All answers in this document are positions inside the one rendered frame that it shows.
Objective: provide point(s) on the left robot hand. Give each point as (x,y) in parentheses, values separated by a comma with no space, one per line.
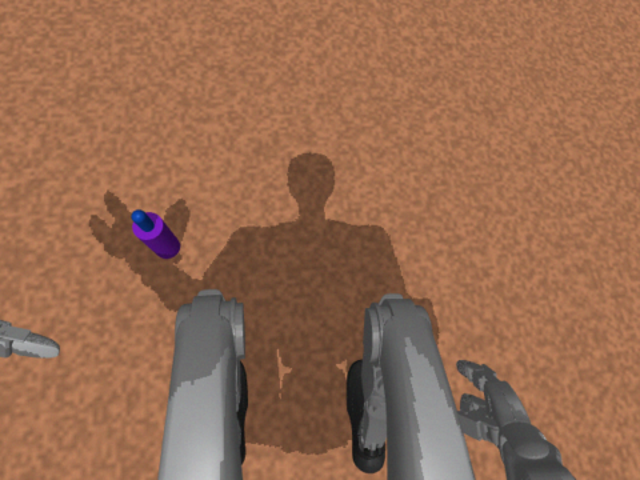
(25,343)

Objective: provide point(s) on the right robot arm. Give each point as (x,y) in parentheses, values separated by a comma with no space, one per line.
(527,455)

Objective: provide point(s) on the right robot hand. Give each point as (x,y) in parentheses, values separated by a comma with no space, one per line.
(482,419)

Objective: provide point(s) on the bottle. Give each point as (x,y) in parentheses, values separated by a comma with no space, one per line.
(152,231)

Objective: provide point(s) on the right robot foot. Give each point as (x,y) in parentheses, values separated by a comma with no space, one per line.
(367,461)

